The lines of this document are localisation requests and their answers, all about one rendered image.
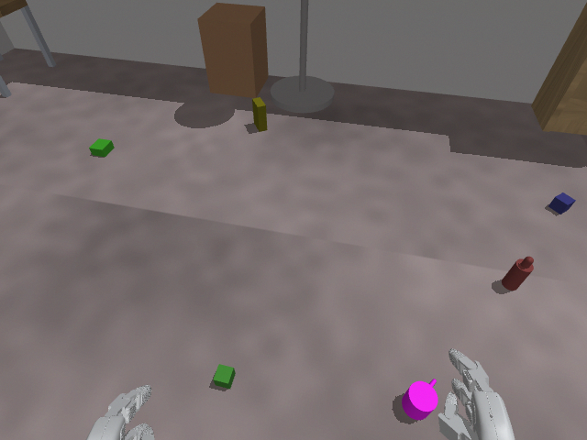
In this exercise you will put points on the right robot hand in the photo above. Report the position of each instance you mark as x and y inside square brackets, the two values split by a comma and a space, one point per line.
[484, 408]

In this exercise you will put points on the left robot hand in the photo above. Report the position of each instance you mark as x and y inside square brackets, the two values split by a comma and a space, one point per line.
[120, 412]

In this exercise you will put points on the chair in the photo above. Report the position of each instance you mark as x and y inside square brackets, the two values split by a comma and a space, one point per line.
[10, 6]

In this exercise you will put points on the bookshelf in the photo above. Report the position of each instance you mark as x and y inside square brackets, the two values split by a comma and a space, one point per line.
[561, 102]

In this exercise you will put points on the coat stand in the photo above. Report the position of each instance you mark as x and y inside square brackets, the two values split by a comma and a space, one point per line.
[302, 94]

